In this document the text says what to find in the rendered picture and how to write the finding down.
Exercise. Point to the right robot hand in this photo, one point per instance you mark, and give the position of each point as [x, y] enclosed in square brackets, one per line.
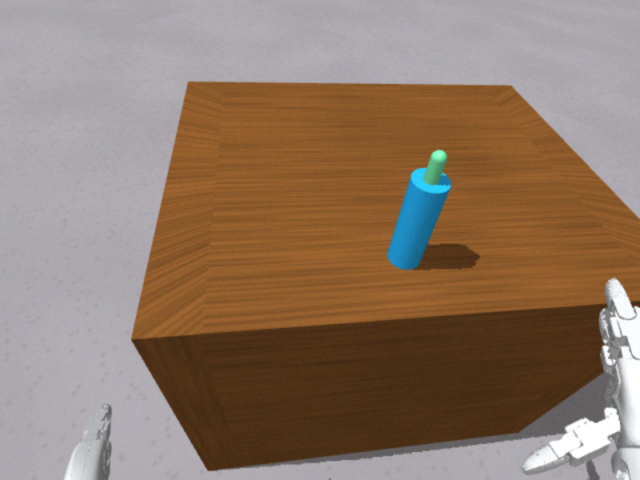
[585, 440]

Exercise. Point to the left robot hand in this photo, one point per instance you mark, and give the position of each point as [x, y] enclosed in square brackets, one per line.
[90, 459]

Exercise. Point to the right robot arm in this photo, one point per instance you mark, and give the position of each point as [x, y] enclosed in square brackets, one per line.
[626, 463]

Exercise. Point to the bottle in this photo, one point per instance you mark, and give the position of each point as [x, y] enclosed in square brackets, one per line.
[425, 196]

